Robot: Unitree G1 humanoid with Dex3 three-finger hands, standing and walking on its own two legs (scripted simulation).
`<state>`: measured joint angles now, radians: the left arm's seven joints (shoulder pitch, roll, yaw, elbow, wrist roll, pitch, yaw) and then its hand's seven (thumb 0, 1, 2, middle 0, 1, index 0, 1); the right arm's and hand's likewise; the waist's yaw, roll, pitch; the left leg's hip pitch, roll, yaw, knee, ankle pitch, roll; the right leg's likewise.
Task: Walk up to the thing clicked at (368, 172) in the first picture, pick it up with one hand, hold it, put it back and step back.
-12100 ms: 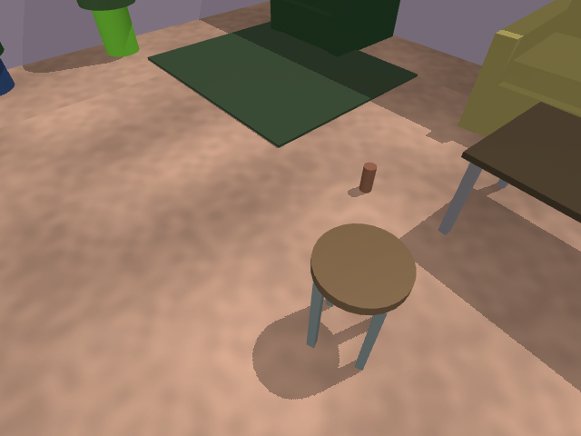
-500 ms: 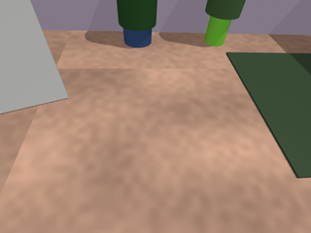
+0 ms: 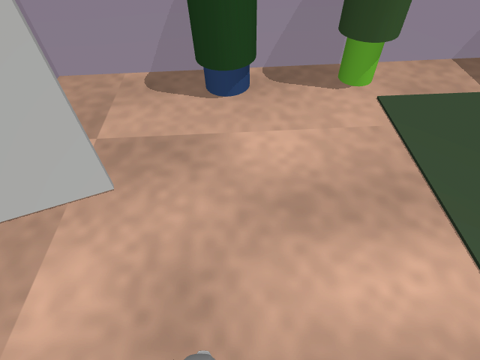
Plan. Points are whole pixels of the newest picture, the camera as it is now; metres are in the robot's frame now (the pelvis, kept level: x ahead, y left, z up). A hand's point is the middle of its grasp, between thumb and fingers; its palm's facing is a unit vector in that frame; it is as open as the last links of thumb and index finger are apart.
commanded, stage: walk up
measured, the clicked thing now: out of the picture -0.14 -1.15 -0.69
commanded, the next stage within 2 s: none
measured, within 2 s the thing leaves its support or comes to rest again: neither
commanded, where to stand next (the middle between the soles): +0.63 +0.05 m, yaw -1 degrees
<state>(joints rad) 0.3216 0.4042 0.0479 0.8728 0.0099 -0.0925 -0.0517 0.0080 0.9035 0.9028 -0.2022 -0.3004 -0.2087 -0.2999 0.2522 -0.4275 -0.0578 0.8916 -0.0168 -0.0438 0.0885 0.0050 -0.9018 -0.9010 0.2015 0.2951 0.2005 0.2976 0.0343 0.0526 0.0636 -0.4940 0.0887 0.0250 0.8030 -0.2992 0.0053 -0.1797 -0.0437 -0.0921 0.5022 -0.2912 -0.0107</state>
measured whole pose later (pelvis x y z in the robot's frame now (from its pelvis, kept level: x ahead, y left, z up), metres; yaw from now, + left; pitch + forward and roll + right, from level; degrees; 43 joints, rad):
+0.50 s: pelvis +0.21 +0.03 -0.01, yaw -2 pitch -2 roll +1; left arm 0.23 0.41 0.05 0.89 0.01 -0.06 -0.07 0.01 0.91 0.90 -0.20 -0.30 -0.20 -0.30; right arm 0.36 -0.42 -0.05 0.86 -0.01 -0.07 0.06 0.00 -0.90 -0.90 0.21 0.30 0.20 0.30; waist -0.04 -0.01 0.09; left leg -0.11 0.03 0.14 0.53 -0.37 0.01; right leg -0.45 -0.08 -0.05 0.63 -0.17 -0.02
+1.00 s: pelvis +0.39 +0.08 -0.01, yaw -17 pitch -2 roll -1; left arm 0.39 0.40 0.04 0.91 0.02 -0.02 -0.01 0.01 0.90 0.90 -0.20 -0.30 -0.21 -0.30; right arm 0.15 -0.44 -0.07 0.80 -0.03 -0.02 0.10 0.00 -0.90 -0.90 0.20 0.30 0.20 0.30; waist 0.05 0.03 0.03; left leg -0.38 0.02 -0.04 0.58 -0.19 -0.01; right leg -0.26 0.01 0.20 0.65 -0.39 -0.01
